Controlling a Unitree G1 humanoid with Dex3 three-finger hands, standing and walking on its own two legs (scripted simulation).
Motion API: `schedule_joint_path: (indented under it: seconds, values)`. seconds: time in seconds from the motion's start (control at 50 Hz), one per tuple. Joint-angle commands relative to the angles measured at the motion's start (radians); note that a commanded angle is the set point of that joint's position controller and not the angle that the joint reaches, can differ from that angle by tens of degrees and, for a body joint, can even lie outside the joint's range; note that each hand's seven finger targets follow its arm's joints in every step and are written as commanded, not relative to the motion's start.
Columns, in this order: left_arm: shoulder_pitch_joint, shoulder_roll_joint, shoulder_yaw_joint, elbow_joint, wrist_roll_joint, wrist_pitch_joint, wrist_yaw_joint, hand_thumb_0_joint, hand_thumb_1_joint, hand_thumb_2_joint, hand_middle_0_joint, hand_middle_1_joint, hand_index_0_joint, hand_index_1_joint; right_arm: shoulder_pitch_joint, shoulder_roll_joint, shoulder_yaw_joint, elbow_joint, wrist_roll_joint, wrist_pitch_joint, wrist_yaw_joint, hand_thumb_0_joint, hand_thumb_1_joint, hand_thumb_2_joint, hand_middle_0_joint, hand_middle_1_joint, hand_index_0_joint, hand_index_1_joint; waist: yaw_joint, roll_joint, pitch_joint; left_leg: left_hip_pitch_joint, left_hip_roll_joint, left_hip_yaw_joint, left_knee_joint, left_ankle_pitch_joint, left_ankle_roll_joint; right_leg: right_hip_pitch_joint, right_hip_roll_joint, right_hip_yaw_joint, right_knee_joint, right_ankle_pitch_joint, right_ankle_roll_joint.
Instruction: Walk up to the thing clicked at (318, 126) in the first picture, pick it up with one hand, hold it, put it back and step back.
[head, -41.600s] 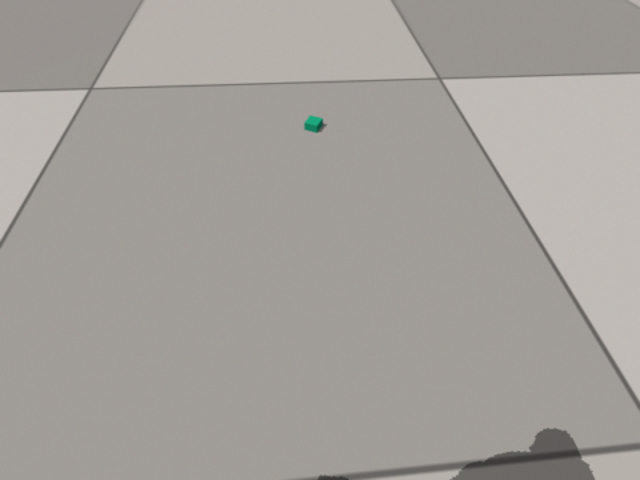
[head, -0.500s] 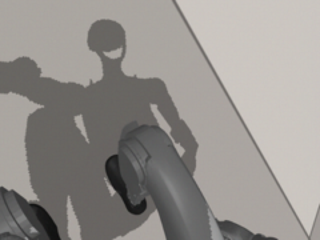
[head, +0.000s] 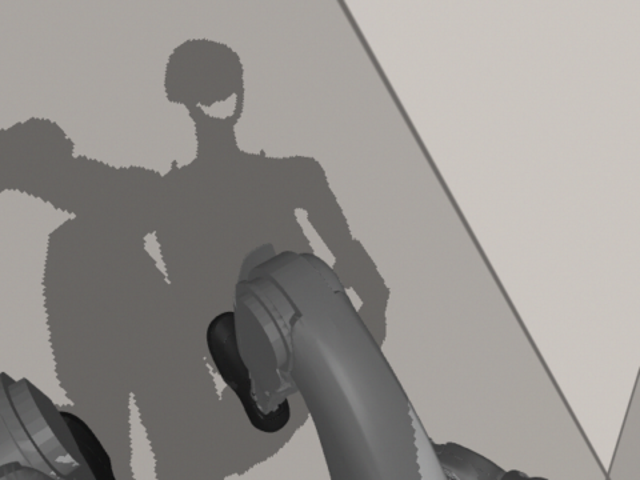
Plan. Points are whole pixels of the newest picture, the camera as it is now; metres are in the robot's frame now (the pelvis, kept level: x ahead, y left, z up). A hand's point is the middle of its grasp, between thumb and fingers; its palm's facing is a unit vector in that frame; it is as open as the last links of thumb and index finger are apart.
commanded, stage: rest palm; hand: left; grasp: from above
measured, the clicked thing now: out of the picture +0.42 +0.40 -0.29
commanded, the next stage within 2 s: close in 0.38 s
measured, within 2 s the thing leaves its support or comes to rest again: neither
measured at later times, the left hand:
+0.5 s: hand out of the picture +0.42 +0.36 -0.27, palm faces +0.11 -0.45 -0.89, open 12.1 cm
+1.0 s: hand out of the picture +0.42 +0.37 -0.27, palm faces +0.12 -0.45 -0.88, open 10.6 cm
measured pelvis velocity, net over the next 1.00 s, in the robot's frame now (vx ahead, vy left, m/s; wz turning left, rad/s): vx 0.00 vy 0.00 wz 0.00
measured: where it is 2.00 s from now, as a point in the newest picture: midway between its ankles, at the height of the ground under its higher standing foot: (186, 442)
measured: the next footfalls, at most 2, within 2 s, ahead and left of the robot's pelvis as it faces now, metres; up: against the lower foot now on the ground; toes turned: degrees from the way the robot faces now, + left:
none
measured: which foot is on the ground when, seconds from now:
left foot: down 0.00-1.00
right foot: down 0.00-1.00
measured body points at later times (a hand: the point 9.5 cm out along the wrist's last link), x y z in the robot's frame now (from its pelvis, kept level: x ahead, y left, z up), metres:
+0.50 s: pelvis +0.00 +0.00 +0.00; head +0.31 +0.13 +0.29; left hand +0.42 +0.38 -0.22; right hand +0.02 -0.25 -0.03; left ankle +0.05 +0.13 -0.28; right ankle +0.11 -0.11 -0.28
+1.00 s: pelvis +0.00 +0.00 +0.00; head +0.31 +0.14 +0.30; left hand +0.41 +0.39 -0.22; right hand +0.03 -0.25 -0.04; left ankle +0.05 +0.13 -0.28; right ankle +0.11 -0.11 -0.28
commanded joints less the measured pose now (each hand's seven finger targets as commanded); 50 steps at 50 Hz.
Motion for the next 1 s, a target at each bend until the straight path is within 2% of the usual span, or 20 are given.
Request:
schedule_joint_path:
  seconds: [0.0, 0.06, 0.1, 0.14, 0.22, 0.28, 0.34, 0.42, 0.44, 0.5, 0.62, 0.72, 0.8, 0.86, 0.92, 0.98]
  values:
    - [-0.185, 0.134, -0.021, -0.053, 0.025, 0.009, 0.019, 0.0, -0.299, 0.821, -0.335, -0.764, -0.285, -0.822, 0.241, -0.355, -0.081, 0.05, -0.004, 0.005, 0.0, 0.0, -0.942, -0.92, 0.198, 0.301, 0.199, 0.301, -0.075, 0.546, -0.63, 0.493, 0.03, 0.051, -0.258, 0.234, 0.012, 0.384, 0.035, -0.067, -0.199, 0.34, -0.026]
    - [-0.179, 0.133, -0.027, -0.06, 0.036, 0.008, 0.021, 0.0, -0.256, 0.833, -0.379, -0.752, -0.325, -0.814, 0.239, -0.353, -0.083, 0.049, -0.001, 0.007, -0.003, 0.0, -0.943, -0.921, 0.198, 0.301, 0.199, 0.301, -0.072, 0.539, -0.629, 0.501, 0.029, 0.054, -0.254, 0.236, 0.012, 0.383, 0.034, -0.065, -0.2, 0.345, -0.026]
    - [-0.185, 0.14, -0.017, -0.07, 0.037, 0.003, 0.031, 0.0, -0.256, 0.795, -0.372, -0.725, -0.321, -0.783, 0.235, -0.35, -0.082, 0.046, -0.002, 0.009, -0.001, 0.0, -0.94, -0.919, 0.198, 0.301, 0.199, 0.301, -0.069, 0.547, -0.636, 0.51, 0.033, 0.049, -0.249, 0.26, 0.013, 0.388, 0.033, -0.067, -0.199, 0.363, -0.026]
    - [-0.18, 0.148, -0.015, -0.083, 0.033, -0.001, 0.039, 0.0, -0.242, 0.815, -0.386, -0.734, -0.333, -0.794, 0.233, -0.354, -0.08, 0.045, -0.005, 0.007, 0.001, 0.0, -0.941, -0.92, 0.198, 0.301, 0.199, 0.301, -0.07, 0.549, -0.636, 0.517, 0.031, 0.053, -0.25, 0.262, 0.013, 0.402, 0.031, -0.065, -0.194, 0.372, -0.027]
    - [-0.185, 0.153, -0.002, -0.099, 0.011, -0.006, 0.055, 0.0, -0.21, 0.763, -0.41, -0.68, -0.358, -0.739, 0.231, -0.358, -0.071, 0.031, -0.008, 0.01, 0.007, 0.0, -0.939, -0.919, 0.198, 0.301, 0.199, 0.301, -0.07, 0.569, -0.657, 0.536, 0.034, 0.056, -0.238, 0.299, 0.009, 0.412, 0.029, -0.064, -0.192, 0.396, -0.026]
    - [-0.198, 0.169, 0.002, -0.108, 0.002, -0.013, 0.056, 0.0, -0.213, 0.782, -0.405, -0.703, -0.353, -0.762, 0.223, -0.362, -0.067, 0.033, -0.011, 0.011, 0.003, 0.0, -0.94, -0.92, 0.198, 0.301, 0.199, 0.301, -0.078, 0.581, -0.64, 0.532, 0.03, 0.057, -0.245, 0.274, 0.009, 0.416, 0.025, -0.063, -0.191, 0.381, -0.026]
    - [-0.199, 0.184, 0.006, -0.107, 0.004, -0.01, 0.057, 0.0, -0.219, 0.772, -0.393, -0.704, -0.344, -0.759, 0.209, -0.356, -0.06, 0.038, -0.012, 0.007, 0.003, 0.0, -0.94, -0.92, 0.198, 0.301, 0.199, 0.301, -0.07, 0.57, -0.645, 0.495, 0.025, 0.076, -0.228, 0.254, 0.015, 0.425, 0.027, -0.055, -0.21, 0.367, -0.023]
    - [-0.187, 0.181, -0.008, -0.112, 0.009, -0.008, 0.048, 0.0, -0.21, 0.818, -0.394, -0.747, -0.346, -0.802, 0.22, -0.359, -0.055, 0.026, -0.013, 0.015, 0.001, 0.0, -0.939, -0.919, 0.199, 0.301, 0.199, 0.301, -0.08, 0.567, -0.659, 0.511, 0.023, 0.075, -0.228, 0.281, 0.015, 0.442, 0.03, -0.057, -0.206, 0.39, -0.022]
    - [-0.182, 0.175, -0.009, -0.118, 0.009, -0.007, 0.049, 0.0, -0.198, 0.803, -0.405, -0.73, -0.357, -0.785, 0.218, -0.356, -0.055, 0.017, -0.009, 0.017, 0.003, 0.0, -0.939, -0.919, 0.199, 0.301, 0.199, 0.301, -0.075, 0.571, -0.67, 0.53, 0.028, 0.071, -0.223, 0.301, 0.012, 0.432, 0.031, -0.06, -0.205, 0.401, -0.023]
    - [-0.187, 0.193, -0.005, -0.116, 0.016, -0.006, 0.046, 0.0, -0.094, 0.75, -0.461, -0.701, -0.423, -0.745, 0.21, -0.36, -0.059, 0.037, -0.01, 0.017, 0.0, 0.0, -0.931, -0.915, 0.199, 0.301, 0.2, 0.301, -0.074, 0.574, -0.651, 0.518, 0.028, 0.063, -0.238, 0.27, 0.014, 0.415, 0.027, -0.063, -0.199, 0.38, -0.024]
    - [-0.157, 0.185, 0.006, -0.116, 0.017, -0.005, 0.054, 0.0, -0.063, 0.725, -0.474, -0.685, -0.44, -0.726, 0.207, -0.355, -0.064, 0.024, -0.004, 0.026, 0.005, 0.0, -0.928, -0.913, 0.199, 0.301, 0.199, 0.301, -0.061, 0.577, -0.654, 0.535, 0.033, 0.057, -0.243, 0.274, 0.009, 0.407, 0.026, -0.067, -0.195, 0.374, -0.027]
    - [-0.145, 0.181, 0.005, -0.106, 0.012, -0.006, 0.054, 0.0, -0.041, 0.718, -0.486, -0.684, -0.453, -0.723, 0.203, -0.357, -0.066, 0.023, -0.003, 0.025, 0.007, 0.0, -0.927, -0.913, 0.199, 0.301, 0.199, 0.301, -0.069, 0.575, -0.63, 0.518, 0.029, 0.056, -0.243, 0.253, 0.013, 0.399, 0.028, -0.068, -0.199, 0.36, -0.027]
    - [-0.137, 0.17, 0.008, -0.115, -0.005, -0.007, 0.056, 0.0, 0.003, 0.739, -0.521, -0.68, -0.487, -0.722, 0.205, -0.36, -0.065, 0.013, -0.004, 0.028, 0.01, 0.0, -0.926, -0.912, 0.199, 0.301, 0.2, 0.301, -0.066, 0.567, -0.638, 0.528, 0.031, 0.057, -0.238, 0.285, 0.011, 0.407, 0.028, -0.068, -0.194, 0.385, -0.024]
    - [-0.15, 0.174, 0.019, -0.105, -0.018, -0.006, 0.056, 0.0, -0.005, 0.681, -0.517, -0.641, -0.484, -0.68, 0.202, -0.364, -0.067, 0.029, -0.003, 0.025, 0.009, 0.0, -0.927, -0.913, 0.199, 0.301, 0.199, 0.301, -0.067, 0.565, -0.639, 0.511, 0.029, 0.062, -0.234, 0.263, 0.012, 0.397, 0.028, -0.065, -0.199, 0.37, -0.023]
    - [-0.138, 0.176, 0.013, -0.105, -0.007, -0.008, 0.051, 0.0, -0.011, 0.721, -0.505, -0.684, -0.473, -0.722, 0.21, -0.361, -0.067, 0.03, -0.005, 0.029, 0.008, 0.0, -0.926, -0.912, 0.199, 0.301, 0.199, 0.301, -0.069, 0.566, -0.63, 0.516, 0.025, 0.06, -0.246, 0.256, 0.011, 0.402, 0.026, -0.067, -0.198, 0.363, -0.025]
    - [-0.147, 0.177, 0.012, -0.109, 0.0, -0.006, 0.056, 0.0, -0.002, 0.698, -0.519, -0.654, -0.486, -0.695, 0.204, -0.36, -0.065, 0.029, -0.004, 0.029, 0.009, 0.0, -0.926, -0.913, 0.199, 0.301, 0.199, 0.301, -0.066, 0.58, -0.647, 0.534, 0.032, 0.051, -0.245, 0.268, 0.007, 0.393, 0.029, -0.073, -0.189, 0.371, -0.027]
